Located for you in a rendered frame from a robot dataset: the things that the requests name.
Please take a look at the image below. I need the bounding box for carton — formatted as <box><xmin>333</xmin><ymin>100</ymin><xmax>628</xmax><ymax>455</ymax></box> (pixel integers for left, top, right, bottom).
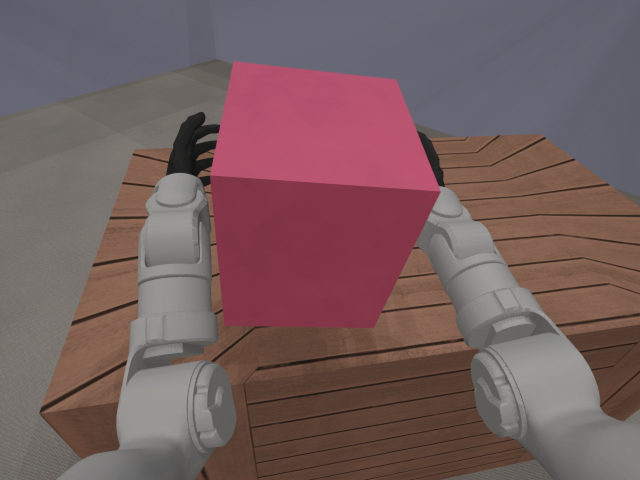
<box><xmin>210</xmin><ymin>61</ymin><xmax>441</xmax><ymax>328</ymax></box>

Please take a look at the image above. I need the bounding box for right robot hand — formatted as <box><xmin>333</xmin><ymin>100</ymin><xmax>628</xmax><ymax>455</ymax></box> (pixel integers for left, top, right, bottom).
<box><xmin>417</xmin><ymin>131</ymin><xmax>445</xmax><ymax>187</ymax></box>

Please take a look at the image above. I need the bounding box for left robot forearm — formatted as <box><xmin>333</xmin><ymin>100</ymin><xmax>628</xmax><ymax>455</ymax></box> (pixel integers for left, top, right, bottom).
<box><xmin>116</xmin><ymin>173</ymin><xmax>218</xmax><ymax>444</ymax></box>

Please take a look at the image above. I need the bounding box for right robot forearm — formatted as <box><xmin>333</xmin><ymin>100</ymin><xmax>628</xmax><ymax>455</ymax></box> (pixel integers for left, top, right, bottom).
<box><xmin>415</xmin><ymin>186</ymin><xmax>600</xmax><ymax>404</ymax></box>

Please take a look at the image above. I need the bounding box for pedestal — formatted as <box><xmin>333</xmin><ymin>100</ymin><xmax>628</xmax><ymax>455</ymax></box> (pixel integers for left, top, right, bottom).
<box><xmin>39</xmin><ymin>134</ymin><xmax>640</xmax><ymax>480</ymax></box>

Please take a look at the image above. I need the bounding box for robot right upper arm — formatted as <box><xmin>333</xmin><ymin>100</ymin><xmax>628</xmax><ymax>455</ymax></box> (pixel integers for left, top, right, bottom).
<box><xmin>471</xmin><ymin>332</ymin><xmax>640</xmax><ymax>480</ymax></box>

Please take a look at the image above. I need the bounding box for robot left upper arm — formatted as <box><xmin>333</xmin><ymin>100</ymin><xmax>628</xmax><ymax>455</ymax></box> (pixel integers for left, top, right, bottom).
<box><xmin>56</xmin><ymin>360</ymin><xmax>237</xmax><ymax>480</ymax></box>

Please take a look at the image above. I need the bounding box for left robot hand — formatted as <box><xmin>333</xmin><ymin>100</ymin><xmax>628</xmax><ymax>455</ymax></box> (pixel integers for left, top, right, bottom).
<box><xmin>166</xmin><ymin>112</ymin><xmax>220</xmax><ymax>187</ymax></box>

